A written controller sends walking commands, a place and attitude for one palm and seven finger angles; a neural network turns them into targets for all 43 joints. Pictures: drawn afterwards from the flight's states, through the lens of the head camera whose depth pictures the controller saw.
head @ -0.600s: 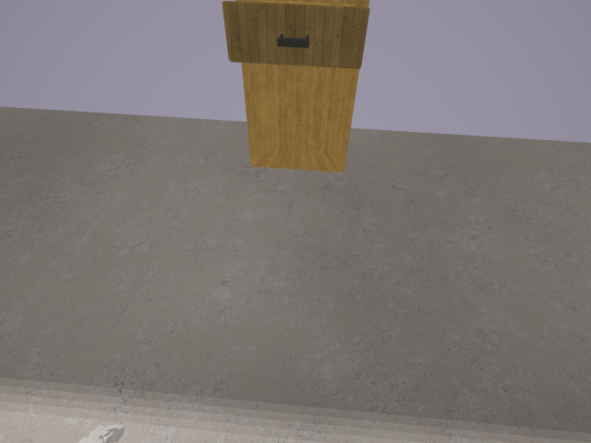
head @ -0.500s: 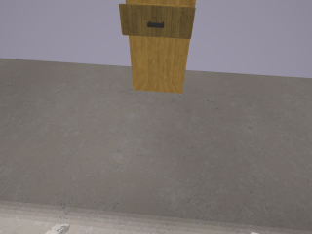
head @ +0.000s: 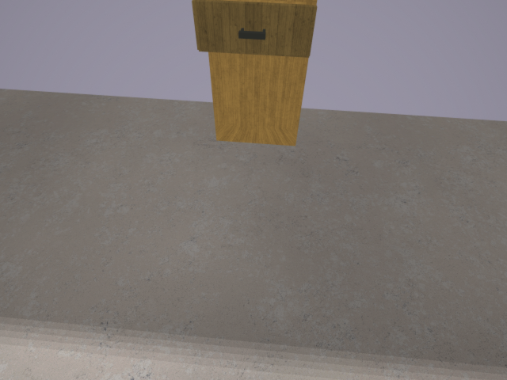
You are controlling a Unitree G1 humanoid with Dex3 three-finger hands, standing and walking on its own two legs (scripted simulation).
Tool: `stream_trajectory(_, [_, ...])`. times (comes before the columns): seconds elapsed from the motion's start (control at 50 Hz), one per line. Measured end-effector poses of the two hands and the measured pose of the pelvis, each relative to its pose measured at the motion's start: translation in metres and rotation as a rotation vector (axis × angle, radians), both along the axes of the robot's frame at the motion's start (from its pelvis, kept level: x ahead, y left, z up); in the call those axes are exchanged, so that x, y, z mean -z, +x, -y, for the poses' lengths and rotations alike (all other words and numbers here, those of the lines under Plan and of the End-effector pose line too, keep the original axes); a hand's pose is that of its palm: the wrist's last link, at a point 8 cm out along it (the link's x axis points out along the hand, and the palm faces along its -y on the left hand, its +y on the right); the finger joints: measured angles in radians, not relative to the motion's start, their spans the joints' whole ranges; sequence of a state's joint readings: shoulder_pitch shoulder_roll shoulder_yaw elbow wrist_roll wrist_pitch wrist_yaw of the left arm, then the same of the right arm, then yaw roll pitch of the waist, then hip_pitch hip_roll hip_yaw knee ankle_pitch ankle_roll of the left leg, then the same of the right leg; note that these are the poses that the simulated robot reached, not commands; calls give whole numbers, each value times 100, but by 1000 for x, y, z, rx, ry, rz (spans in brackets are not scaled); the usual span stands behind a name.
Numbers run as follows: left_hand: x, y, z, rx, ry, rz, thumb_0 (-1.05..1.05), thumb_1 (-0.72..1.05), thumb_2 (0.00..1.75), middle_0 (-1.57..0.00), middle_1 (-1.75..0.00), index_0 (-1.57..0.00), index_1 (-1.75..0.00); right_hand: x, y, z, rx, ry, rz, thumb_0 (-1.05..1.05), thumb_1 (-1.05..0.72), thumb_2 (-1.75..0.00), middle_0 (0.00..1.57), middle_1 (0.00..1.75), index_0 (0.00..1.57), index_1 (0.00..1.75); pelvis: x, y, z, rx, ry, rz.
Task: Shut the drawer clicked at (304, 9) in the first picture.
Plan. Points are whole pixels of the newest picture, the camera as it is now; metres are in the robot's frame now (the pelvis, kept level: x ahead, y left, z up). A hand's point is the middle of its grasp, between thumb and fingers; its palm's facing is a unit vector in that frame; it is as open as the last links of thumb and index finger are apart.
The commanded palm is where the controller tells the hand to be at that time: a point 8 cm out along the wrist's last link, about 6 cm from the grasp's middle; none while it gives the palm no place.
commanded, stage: stand and wait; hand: left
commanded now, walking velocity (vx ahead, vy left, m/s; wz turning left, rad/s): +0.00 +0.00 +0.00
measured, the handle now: (252, 33) +1.28 +0.09 +0.02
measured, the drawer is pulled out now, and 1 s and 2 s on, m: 0.30 0.30 0.30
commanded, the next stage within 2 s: look at it before walking up in 0.22 s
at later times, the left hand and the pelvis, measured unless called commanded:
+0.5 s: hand out of the picture +0.08 +0.24 -0.15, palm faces -0.03 -0.94 -0.33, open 7.4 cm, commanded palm none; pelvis +0.00 +0.00 +0.00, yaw +0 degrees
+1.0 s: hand out of the picture +0.07 +0.25 -0.16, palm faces -0.03 -0.94 -0.33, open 7.4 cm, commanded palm none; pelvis +0.01 +0.00 +0.00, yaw -1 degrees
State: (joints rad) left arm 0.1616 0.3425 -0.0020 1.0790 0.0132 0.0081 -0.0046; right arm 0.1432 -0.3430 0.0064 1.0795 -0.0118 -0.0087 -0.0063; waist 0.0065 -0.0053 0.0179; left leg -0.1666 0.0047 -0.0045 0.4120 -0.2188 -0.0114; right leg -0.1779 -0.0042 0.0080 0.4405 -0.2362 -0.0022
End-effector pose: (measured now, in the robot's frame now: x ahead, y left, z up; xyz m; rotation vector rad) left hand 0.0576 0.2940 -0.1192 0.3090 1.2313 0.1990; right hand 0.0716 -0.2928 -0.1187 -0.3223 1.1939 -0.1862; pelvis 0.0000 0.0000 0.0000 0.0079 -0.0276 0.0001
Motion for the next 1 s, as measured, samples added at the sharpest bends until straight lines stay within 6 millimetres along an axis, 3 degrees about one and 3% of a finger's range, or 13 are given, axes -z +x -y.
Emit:
stream_trajectory(0.26, [-1, 7, 5, 17, -6, 16, 1, 90, 90, -20, -30, -20, -30, 1, -10, 1, 16, 7, -13, 1, -91, -90, 20, 30, 20, 30, -1, -3, 2, 5, -1, 0])
stream_trajectory(0.54, [-2, 16, 5, 23, -9, 28, 1, 90, 90, -20, -30, -20, -30, -1, -5, -2, 16, 9, -7, 1, -91, -90, 20, 30, 20, 30, -2, 0, 1, 8, -1, -1])
stream_trajectory(1.0, [0, 11, 4, 9, -8, -2, 1, 90, 90, -20, -30, -20, -30, -2, 5, -3, 10, 5, -14, 1, -91, -90, 20, 30, 20, 30, -3, 6, 0, 9, -2, -7])
